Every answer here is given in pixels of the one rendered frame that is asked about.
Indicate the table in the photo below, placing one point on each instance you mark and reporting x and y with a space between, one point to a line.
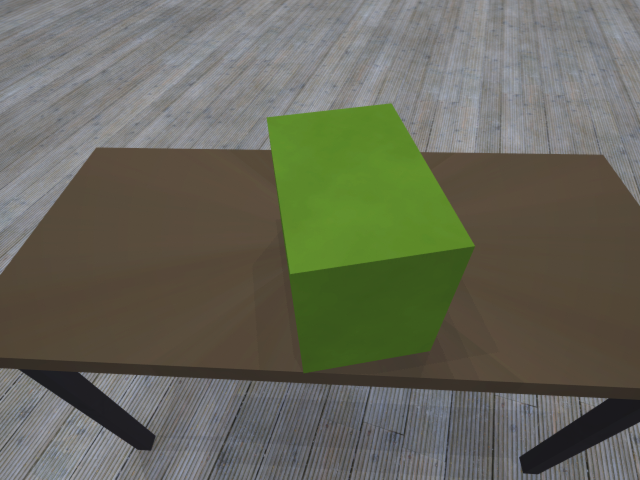
172 262

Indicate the carton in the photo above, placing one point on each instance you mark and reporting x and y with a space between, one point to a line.
374 249

